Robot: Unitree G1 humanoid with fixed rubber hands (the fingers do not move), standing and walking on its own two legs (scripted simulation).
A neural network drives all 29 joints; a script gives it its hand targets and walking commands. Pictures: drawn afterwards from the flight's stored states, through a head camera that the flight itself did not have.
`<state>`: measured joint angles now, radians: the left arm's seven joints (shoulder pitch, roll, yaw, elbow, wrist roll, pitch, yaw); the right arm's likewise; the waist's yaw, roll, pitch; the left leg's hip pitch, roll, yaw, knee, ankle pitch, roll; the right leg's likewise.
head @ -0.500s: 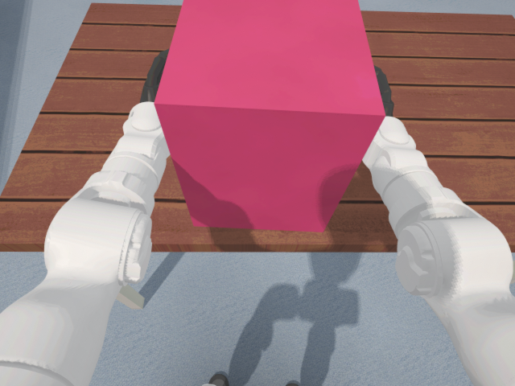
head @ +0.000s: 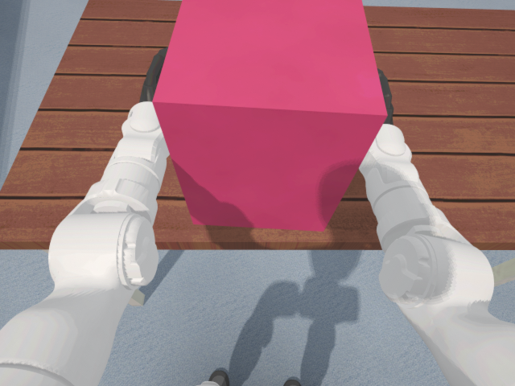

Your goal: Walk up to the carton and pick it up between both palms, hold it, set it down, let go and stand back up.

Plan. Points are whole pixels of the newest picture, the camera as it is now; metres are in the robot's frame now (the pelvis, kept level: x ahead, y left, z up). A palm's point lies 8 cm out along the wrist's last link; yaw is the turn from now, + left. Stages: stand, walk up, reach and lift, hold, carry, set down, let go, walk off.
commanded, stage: reach and lift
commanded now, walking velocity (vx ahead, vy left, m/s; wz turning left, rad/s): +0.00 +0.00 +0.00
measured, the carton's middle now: (266, 104) +0.53 +0.04 +0.09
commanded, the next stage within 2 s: none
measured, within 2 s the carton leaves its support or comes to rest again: leaves its support in 0.36 s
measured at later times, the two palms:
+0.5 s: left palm (158, 106) +0.47 +0.19 +0.13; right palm (382, 129) +0.47 -0.13 +0.12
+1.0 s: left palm (162, 113) +0.44 +0.18 +0.14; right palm (394, 141) +0.44 -0.14 +0.12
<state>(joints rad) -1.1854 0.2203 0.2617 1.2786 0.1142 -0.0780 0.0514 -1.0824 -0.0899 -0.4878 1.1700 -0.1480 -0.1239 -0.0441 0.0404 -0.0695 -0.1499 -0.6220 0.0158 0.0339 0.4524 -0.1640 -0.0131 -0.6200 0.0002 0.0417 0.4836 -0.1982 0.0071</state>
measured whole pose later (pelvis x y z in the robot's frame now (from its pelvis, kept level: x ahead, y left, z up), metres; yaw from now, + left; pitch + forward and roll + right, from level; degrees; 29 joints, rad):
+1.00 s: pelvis -0.03 +0.00 +0.00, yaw +0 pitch +17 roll +0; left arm -1.16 0.17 0.26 1.32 0.05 -0.20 0.08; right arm -1.00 -0.08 -0.49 1.16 -0.15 -0.29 -0.08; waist 0.04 -0.04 -0.17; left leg -0.62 0.02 0.03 0.45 -0.13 -0.01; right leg -0.62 0.00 0.04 0.48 -0.16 0.01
